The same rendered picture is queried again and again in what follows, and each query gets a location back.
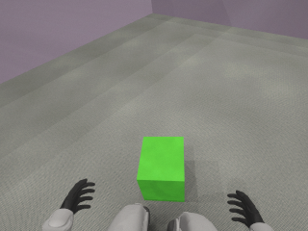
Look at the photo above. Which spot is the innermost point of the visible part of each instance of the robot thigh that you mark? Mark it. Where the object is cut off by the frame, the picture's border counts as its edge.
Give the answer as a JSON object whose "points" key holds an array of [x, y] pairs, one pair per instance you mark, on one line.
{"points": [[131, 218], [193, 222]]}

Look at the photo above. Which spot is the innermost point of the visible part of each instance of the robot left hand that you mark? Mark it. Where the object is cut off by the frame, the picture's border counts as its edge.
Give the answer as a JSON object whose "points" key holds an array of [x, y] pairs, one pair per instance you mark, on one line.
{"points": [[73, 198]]}

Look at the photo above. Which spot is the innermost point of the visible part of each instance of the robot left thigh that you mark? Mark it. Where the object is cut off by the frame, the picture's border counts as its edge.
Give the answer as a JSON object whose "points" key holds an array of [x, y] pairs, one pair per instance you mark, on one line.
{"points": [[131, 218]]}

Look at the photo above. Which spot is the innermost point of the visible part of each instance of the robot right thigh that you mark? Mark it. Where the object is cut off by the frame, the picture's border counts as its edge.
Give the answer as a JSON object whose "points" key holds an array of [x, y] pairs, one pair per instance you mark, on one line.
{"points": [[193, 222]]}

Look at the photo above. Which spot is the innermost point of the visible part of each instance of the carton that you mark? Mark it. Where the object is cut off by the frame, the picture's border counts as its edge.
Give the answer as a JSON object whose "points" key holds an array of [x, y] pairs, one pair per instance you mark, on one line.
{"points": [[161, 172]]}

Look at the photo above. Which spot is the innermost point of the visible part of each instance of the left robot forearm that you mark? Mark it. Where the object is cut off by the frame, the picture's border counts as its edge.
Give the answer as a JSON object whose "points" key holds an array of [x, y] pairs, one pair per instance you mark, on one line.
{"points": [[60, 220]]}

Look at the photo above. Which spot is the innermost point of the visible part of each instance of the robot right hand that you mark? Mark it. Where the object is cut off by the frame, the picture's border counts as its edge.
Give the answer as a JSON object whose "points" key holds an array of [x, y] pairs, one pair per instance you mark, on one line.
{"points": [[249, 211]]}

